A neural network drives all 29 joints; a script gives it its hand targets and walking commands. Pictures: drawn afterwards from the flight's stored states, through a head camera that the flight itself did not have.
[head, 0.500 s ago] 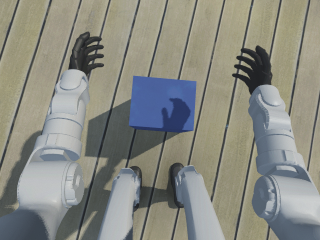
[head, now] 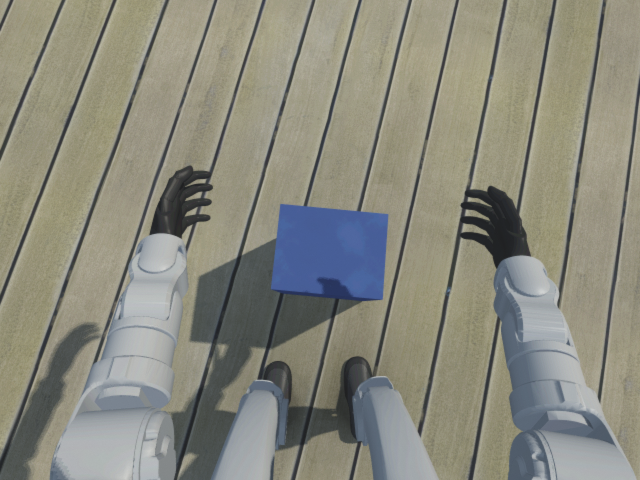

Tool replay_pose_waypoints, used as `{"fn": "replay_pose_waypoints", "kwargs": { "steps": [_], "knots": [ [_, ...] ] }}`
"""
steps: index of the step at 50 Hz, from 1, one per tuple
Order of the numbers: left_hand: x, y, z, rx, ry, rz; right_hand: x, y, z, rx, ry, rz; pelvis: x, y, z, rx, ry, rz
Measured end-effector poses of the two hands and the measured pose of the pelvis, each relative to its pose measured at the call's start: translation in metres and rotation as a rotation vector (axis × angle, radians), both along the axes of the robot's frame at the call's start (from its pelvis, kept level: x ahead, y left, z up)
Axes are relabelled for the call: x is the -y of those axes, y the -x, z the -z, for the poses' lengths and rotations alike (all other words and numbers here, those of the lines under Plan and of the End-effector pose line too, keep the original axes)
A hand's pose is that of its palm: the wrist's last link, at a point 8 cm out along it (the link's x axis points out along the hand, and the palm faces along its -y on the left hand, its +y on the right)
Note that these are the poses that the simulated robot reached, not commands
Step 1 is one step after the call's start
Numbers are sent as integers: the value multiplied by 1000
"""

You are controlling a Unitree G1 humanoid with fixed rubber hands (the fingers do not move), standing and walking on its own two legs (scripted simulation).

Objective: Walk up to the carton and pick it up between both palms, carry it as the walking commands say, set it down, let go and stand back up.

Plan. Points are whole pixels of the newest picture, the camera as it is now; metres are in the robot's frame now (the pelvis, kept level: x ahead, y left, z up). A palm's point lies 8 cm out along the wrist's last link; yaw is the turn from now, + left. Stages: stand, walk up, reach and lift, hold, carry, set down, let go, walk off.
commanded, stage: let go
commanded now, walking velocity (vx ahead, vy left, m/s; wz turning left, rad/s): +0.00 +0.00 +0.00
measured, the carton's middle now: (327, 259) +0.42 -0.02 -0.55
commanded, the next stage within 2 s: stand in 1.02 s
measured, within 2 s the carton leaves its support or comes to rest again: neither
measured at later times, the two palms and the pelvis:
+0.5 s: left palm (72, 386) +0.25 +0.22 +0.00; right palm (598, 414) +0.22 -0.24 +0.00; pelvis +0.06 +0.00 +0.08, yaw -1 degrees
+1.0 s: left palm (38, 434) +0.22 +0.24 +0.01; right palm (596, 441) +0.20 -0.23 +0.01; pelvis +0.05 +0.01 +0.08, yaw -1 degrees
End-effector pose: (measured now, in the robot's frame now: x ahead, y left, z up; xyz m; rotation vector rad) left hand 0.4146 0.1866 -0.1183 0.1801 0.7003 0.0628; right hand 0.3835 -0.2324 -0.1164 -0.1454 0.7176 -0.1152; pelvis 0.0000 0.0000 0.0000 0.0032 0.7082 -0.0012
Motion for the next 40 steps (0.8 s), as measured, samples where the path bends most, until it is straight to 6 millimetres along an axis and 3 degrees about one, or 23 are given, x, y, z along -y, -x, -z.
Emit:
{"fn": "replay_pose_waypoints", "kwargs": {
  "steps": [6, 15, 25, 31, 40],
  "knots": [
    [-11, 52, -31, -44, -8, -11, 11, 43, -34, -48, 6, -23, 4, -15, -24, 113, -3, -1],
    [-16, 101, -80, -41, 21, -14, 19, 97, -90, -52, 20, -23, 7, -35, -55, 317, -1, 0],
    [-36, 162, -116, -66, 13, -7, 6, 162, -119, -78, 2, 6, 1, -55, -77, 555, 5, 14],
    [-47, 186, -130, -80, 7, 1, 1, 178, -130, -75, 1, -5, -5, -59, -83, 672, 10, 14],
    [-53, 194, -135, -93, 10, 2, -5, 174, -134, -72, 2, -29, -10, -54, -82, 778, 12, 11]
  ]
}}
